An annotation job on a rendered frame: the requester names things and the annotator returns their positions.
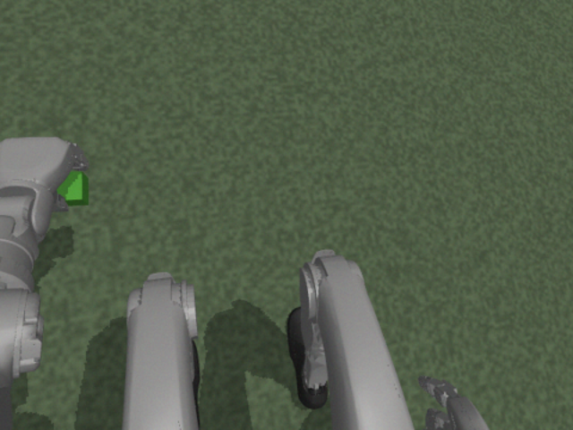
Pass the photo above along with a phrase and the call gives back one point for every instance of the right robot foot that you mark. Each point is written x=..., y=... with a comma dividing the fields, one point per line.
x=312, y=399

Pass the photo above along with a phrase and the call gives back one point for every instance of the left robot arm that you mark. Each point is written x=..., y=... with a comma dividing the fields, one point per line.
x=25, y=213

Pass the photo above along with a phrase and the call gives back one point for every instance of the right robot hand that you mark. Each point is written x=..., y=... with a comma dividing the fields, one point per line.
x=462, y=413

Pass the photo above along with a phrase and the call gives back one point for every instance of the small box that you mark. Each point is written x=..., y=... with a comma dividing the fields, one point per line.
x=75, y=189

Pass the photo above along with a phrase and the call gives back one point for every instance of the left robot hand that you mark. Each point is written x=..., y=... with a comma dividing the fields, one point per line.
x=46, y=161

